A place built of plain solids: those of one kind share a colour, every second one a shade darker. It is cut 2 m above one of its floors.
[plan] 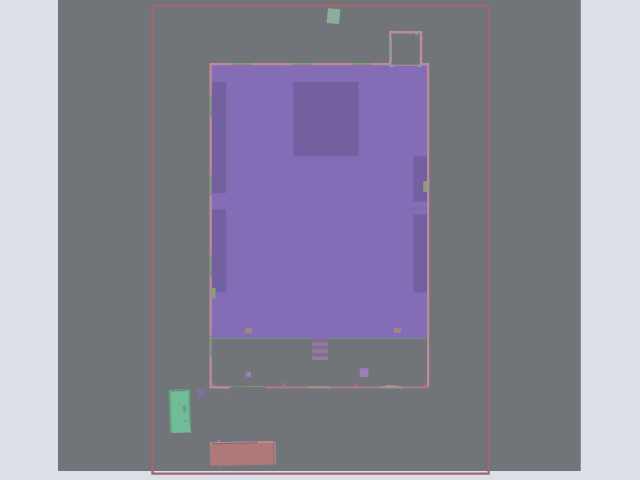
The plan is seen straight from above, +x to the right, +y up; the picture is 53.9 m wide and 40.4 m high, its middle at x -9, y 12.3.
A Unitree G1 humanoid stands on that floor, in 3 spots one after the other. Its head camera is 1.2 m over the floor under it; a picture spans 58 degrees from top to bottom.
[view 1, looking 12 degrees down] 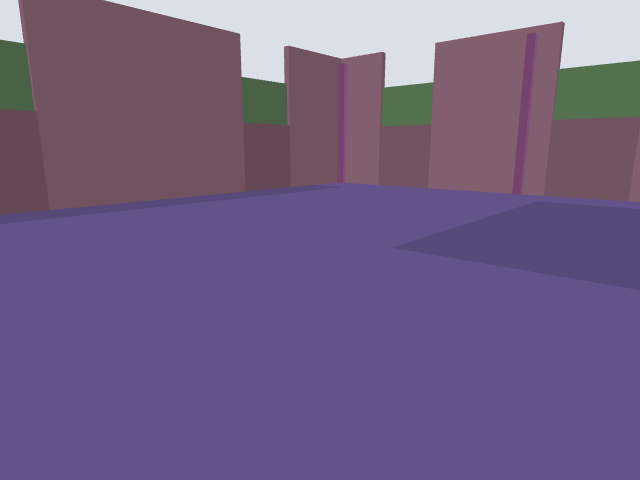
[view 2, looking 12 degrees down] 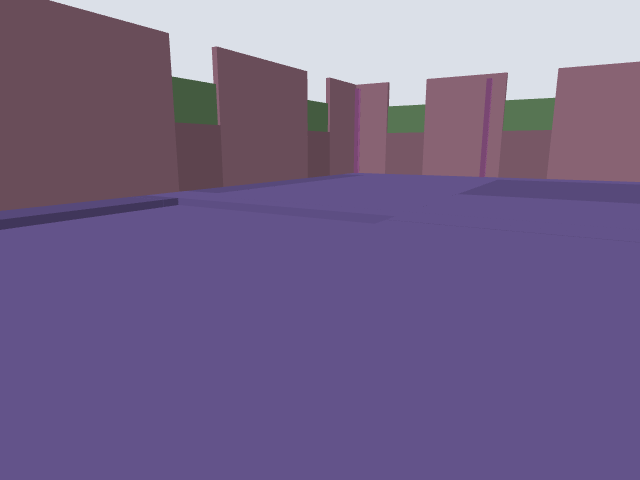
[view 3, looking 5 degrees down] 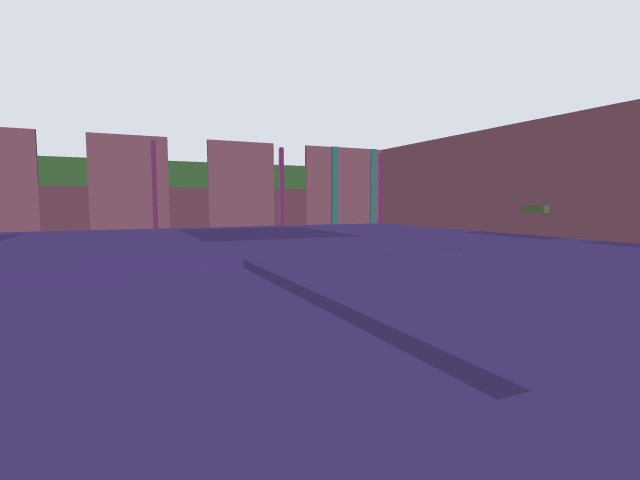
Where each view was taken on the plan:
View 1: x -8.50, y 14.85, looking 131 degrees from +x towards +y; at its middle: raised_floor_bank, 5.77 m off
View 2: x -8.45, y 7.60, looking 121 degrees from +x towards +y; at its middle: raised_floor_bank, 6.60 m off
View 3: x -13.60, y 6.05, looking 65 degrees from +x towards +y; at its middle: raised_floor_bank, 13.76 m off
